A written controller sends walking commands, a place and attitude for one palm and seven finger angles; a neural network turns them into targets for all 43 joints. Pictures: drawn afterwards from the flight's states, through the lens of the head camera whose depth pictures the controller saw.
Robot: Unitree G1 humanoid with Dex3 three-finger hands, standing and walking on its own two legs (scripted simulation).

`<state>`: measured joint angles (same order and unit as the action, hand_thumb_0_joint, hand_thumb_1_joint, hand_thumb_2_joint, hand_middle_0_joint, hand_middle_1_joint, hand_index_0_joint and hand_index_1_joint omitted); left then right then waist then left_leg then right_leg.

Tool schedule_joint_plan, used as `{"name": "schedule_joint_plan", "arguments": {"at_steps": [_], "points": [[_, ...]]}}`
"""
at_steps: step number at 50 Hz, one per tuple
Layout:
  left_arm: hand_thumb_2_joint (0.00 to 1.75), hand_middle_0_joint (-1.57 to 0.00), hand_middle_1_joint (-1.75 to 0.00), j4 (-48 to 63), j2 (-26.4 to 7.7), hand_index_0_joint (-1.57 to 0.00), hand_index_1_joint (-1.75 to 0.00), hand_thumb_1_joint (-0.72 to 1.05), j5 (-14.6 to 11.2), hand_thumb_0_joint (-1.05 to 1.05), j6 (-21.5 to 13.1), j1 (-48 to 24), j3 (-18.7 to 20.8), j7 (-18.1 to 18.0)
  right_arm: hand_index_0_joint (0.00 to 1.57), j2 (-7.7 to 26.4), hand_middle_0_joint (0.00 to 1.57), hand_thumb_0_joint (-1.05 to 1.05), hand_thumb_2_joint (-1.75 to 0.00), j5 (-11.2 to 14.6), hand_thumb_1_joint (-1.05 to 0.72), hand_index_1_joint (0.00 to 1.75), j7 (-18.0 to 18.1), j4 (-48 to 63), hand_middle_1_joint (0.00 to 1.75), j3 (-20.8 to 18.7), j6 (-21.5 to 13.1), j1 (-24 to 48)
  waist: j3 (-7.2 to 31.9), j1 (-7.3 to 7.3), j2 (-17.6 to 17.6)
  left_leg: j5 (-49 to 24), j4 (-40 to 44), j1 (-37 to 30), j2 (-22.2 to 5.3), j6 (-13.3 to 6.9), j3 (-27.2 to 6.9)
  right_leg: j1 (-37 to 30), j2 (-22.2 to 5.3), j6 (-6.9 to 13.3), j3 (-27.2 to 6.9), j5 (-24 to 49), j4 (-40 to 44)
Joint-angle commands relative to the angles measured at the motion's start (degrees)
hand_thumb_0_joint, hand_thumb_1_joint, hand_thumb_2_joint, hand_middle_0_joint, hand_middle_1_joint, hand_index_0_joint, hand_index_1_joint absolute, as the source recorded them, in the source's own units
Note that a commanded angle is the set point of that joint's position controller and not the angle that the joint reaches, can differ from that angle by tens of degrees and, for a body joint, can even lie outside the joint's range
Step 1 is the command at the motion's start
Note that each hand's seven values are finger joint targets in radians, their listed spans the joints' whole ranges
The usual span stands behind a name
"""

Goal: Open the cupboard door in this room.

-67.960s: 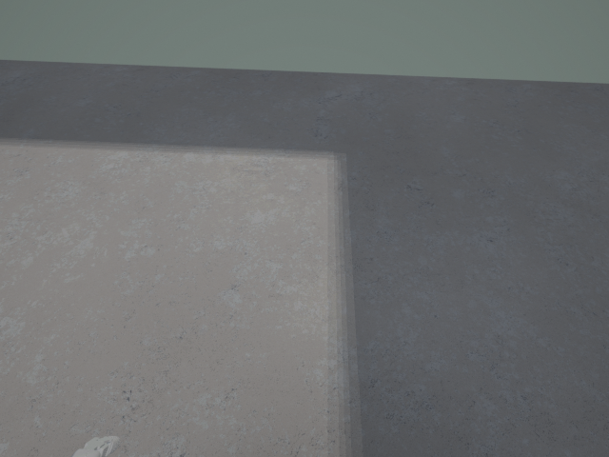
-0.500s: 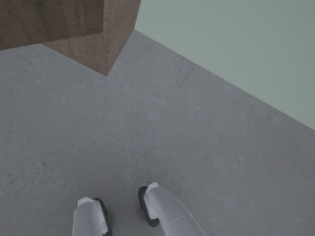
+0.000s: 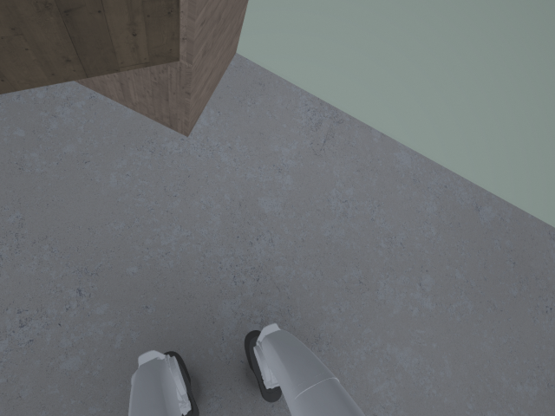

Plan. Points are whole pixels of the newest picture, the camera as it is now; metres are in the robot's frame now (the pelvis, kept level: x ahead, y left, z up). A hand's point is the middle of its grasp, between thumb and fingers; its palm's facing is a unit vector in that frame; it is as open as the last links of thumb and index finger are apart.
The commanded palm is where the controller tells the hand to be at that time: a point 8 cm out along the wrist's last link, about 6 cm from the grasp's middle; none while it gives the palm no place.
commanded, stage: slide the fingers in behind the handle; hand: left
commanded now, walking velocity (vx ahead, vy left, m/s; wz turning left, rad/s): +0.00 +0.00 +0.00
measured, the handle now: out of the picture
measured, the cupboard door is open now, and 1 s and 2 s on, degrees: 47 46 54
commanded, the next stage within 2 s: close the thumb around the handle in 0.28 s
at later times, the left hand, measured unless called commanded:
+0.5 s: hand out of the picture +0.65 +0.25 +0.14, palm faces +0.16 -0.99 +0.01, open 13.7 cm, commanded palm +0.66 +0.23 +0.12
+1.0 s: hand out of the picture +0.65 +0.25 +0.13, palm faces +0.14 -0.99 +0.02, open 5.9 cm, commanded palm +0.67 +0.23 +0.12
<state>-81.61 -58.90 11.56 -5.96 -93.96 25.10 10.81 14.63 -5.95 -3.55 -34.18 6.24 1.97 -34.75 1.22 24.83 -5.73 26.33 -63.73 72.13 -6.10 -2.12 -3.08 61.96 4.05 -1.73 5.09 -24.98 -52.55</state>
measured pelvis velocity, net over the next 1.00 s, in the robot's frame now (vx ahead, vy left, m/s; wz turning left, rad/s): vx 0.00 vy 0.01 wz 0.00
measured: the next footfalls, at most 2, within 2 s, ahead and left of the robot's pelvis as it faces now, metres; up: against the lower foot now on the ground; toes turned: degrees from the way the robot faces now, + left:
none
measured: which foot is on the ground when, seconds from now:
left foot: down 0.00-1.00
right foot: down 0.00-1.00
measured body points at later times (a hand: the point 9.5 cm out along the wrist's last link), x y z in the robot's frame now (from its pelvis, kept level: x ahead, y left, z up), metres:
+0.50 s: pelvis +0.00 +0.00 +0.00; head +0.23 +0.05 +0.39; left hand +0.64 +0.30 +0.14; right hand -0.13 -0.22 -0.04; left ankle +0.00 +0.09 -0.65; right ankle -0.02 -0.15 -0.65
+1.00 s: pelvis +0.00 +0.01 +0.00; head +0.23 +0.06 +0.38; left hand +0.64 +0.30 +0.14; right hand -0.14 -0.20 -0.04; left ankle +0.00 +0.09 -0.65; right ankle -0.02 -0.15 -0.65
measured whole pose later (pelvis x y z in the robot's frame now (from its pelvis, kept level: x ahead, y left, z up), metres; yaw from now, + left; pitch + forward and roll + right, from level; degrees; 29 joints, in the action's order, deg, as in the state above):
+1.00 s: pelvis +0.00 +0.01 +0.00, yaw +0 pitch +34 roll -11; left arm -82.7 -58.3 10.9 -6.4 -94.1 24.5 11.8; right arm 14.3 -5.8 -3.5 -34.6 6.7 2.1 -35.1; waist 1.4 24.9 -5.6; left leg 26.4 -63.7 72.0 -5.7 -2.5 -3.3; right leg 61.4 3.9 -2.1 5.2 -24.9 -52.0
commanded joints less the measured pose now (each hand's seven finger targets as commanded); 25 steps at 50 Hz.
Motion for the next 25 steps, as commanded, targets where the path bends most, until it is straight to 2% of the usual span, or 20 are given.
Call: {"name": "schedule_joint_plan", "arguments": {"at_steps": [1,2,4,6,7,8,9,10,12,14,16,19,20,21,22,25], "points": [[0.3,-0.3,-1.2,13.34,-8.97,-0.3,-1.2,-0.5,-0.82,0.0,-4.3,-24.77,0.56,0.07,0.2,14.49,0.2,0.0,-0.9,0.16,-0.9,0.3,0.61,-2.86,0.3,-5.03,1.44,-19.84,35.51,0.61,-22.56,-39.56,2.7,-44.21,1.14,-0.84,-3.79,-6.26,3.49,2.62,1.3,24.85,3.89],[0.3,-0.3,-1.2,13.8,-8.12,-0.3,-1.2,-0.5,-0.9,0.0,-4.53,-25.26,0.02,0.28,0.2,14.37,0.2,0.0,-0.9,0.14,-0.9,0.3,0.47,-2.97,0.3,-5.1,1.39,-19.78,35.03,0.65,-24.01,-40.22,2.87,-44.93,1.1,-0.73,-4.08,-5.49,3.44,2.78,1.25,24.75,3.91],[0.3,-0.3,-1.2,10.94,-9.6,-0.3,-1.2,-0.5,-1.08,0.0,-3.99,-23.18,1.17,0.45,0.2,14.59,0.2,0.0,-0.9,0.46,-0.9,0.3,0.77,-2.95,0.3,-4.91,1.62,-19.63,33.55,0.83,-20.69,-38.23,2.84,-42.48,1.12,-1.02,-3.48,-6.57,3.47,2.53,1.37,24.58,4.1],[0.3,-0.3,-1.2,9.72,-9.52,-0.3,-1.2,-0.5,-1.1,0.0,-3.61,-23.72,0.1,0.8,0.2,14.67,0.2,0.0,-0.9,0.57,-0.9,0.3,0.97,-3.18,0.3,-4.52,1.58,-19.49,31.84,1.35,-19.09,-35.05,2.97,-39.49,1.18,-1.41,-2.79,-7.32,3.36,2.35,1.22,23.61,4.34],[0.3,-0.3,-1.2,10.92,-9.3,-0.3,-1.2,-0.5,-1.12,0.0,-4.11,-24.65,-0.03,0.78,0.2,14.6,0.2,0.0,-0.9,0.48,-0.9,0.3,0.95,-3.01,0.3,-4.57,1.41,-19.55,32.33,1.14,-21.23,-35.92,3.11,-40.58,1.21,-1.29,-3.05,-6.94,3.35,2.59,1.07,23.91,4.23],[0.3,-0.3,-1.2,10.54,-9.37,-0.3,-1.2,-0.5,-1.02,0.0,-4.16,-23.8,-0.06,0.78,0.2,14.58,0.2,0.0,-0.9,0.59,-0.9,0.3,0.99,-2.98,0.3,-4.55,1.32,-19.33,32.96,1.11,-21.32,-36.39,2.73,-40.99,1.2,-1.26,-2.91,-6.57,3.29,2.53,1.1,23.88,4.12],[0.3,-0.3,-1.2,11.03,-11.03,-0.3,-1.2,-0.5,-0.81,0.0,-4.58,-24.24,0.77,0.7,0.2,14.65,0.2,0.0,-0.9,0.43,-0.9,0.3,1.11,-3.17,0.3,-4.46,1.44,-19.65,33.22,0.98,-21.27,-36.83,2.83,-41.33,0.88,-1.11,-3.27,-6.8,3.31,2.46,1.28,23.67,3.85],[0.3,-0.3,-1.2,11.86,-9.32,-0.3,-1.2,-0.5,-1.13,0.0,-4.81,-25.02,-0.33,0.8,0.2,14.62,0.2,0.0,-0.9,0.49,-0.9,0.3,0.97,-3.06,0.3,-4.66,1.24,-19.5,33.85,1.29,-21.6,-36.92,2.75,-41.92,1.1,-1.15,-3.26,-6.37,3.44,2.46,1.12,23.86,3.99],[0.3,-0.3,-1.2,12.67,-8.51,-0.3,-1.2,-0.5,-1.48,0.0,-5.35,-25.07,-0.49,1.0,0.2,14.46,0.2,0.0,-0.9,0.46,-0.9,0.3,0.91,-3.22,0.3,-4.87,1.21,-19.42,34.07,1.06,-24.11,-38.53,2.75,-43.97,0.99,-0.95,-3.55,-5.5,3.42,2.67,1.06,24.1,4.02],[0.3,-0.3,-1.2,10.88,-9.13,-0.3,-1.2,-0.5,-1.69,0.0,-5.01,-23.98,-0.25,1.34,0.2,14.7,0.2,0.0,-0.9,0.67,-0.9,0.3,1.19,-3.4,0.3,-4.64,1.43,-19.39,33.42,1.2,-21.02,-37.08,2.94,-42.74,0.87,-1.0,-3.69,-5.99,3.4,2.4,1.39,23.14,3.99],[0.3,-0.3,-1.2,10.4,-7.45,-0.3,-1.2,-0.5,-1.84,0.0,-4.57,-24.24,-1.41,1.58,0.2,14.59,0.2,0.0,-0.9,0.77,-0.9,0.3,1.12,-3.42,0.3,-4.63,1.27,-19.02,32.64,1.25,-22.02,-36.77,2.9,-42.36,1.04,-1.03,-3.49,-5.42,3.36,2.47,1.38,23.04,4.09],[0.3,-0.3,-1.2,12.23,-9.25,-0.3,-1.2,-0.5,-1.7,0.0,-4.83,-24.84,0.17,1.24,0.2,14.68,0.2,0.0,-0.9,0.48,-0.9,0.3,1.21,-3.38,0.3,-4.75,1.24,-19.54,35.07,0.85,-23.45,-39.2,2.62,-44.78,0.89,-0.88,-3.92,-5.21,3.32,2.46,1.35,23.58,3.84],[0.32,-0.3,-1.21,12.86,-7.87,-0.3,-1.21,-0.44,-1.85,0.0,-4.9,-25.41,-1.01,1.24,0.2,14.64,0.2,0.0,-0.9,0.5,-0.9,0.3,1.24,-3.46,0.3,-4.82,1.27,-19.52,35.12,1.28,-23.26,-39.6,2.62,-45.12,0.84,-0.87,-3.95,-5.22,3.26,2.35,1.23,24.1,3.87],[0.35,-0.31,-1.21,12.89,-7.53,-0.31,-1.21,-0.39,-1.94,0.0,-4.76,-25.28,-0.79,1.16,0.2,14.55,0.2,0.0,-0.9,0.45,-0.9,0.3,1.12,-3.54,0.3,-4.9,1.19,-19.33,34.96,1.04,-23.69,-39.13,2.6,-45.12,0.92,-0.82,-3.81,-5.06,3.33,2.38,1.29,23.91,4.07],[0.37,-0.31,-1.22,13.1,-8.3,-0.31,-1.22,-0.33,-1.95,0.0,-5.0,-25.24,-0.08,1.09,0.2,14.62,0.2,0.0,-0.9,0.38,-0.9,0.3,1.04,-3.54,0.3,-4.9,1.18,-19.45,35.05,0.77,-24.43,-39.73,2.75,-45.74,0.88,-0.76,-4.15,-4.79,3.37,2.62,1.32,23.83,3.9],[0.44,-0.32,-1.24,10.46,-7.58,-0.32,-1.24,-0.16,-2.02,0.0,-4.38,-23.98,-0.76,1.12,0.2,14.67,0.2,0.0,-0.9,0.58,-0.9,0.3,1.14,-3.32,0.3,-4.6,1.22,-18.84,32.84,1.23,-21.33,-37.17,2.65,-42.53,1.07,-1.06,-3.52,-5.37,3.33,2.39,1.33,23.29,4.18]]}}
